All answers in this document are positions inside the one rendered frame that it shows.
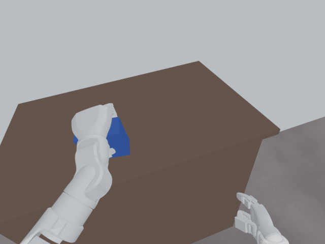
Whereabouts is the robot right hand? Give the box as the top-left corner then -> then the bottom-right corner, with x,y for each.
235,193 -> 274,239

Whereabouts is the robot left forearm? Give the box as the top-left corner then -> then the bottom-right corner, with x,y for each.
20,134 -> 112,244

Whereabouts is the table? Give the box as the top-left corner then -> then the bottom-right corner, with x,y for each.
0,61 -> 280,244

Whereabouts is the sponge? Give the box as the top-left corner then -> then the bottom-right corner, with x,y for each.
73,117 -> 130,158

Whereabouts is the robot left hand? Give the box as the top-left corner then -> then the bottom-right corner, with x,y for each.
72,103 -> 118,158

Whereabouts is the robot right forearm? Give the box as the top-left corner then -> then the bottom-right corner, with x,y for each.
256,224 -> 289,244

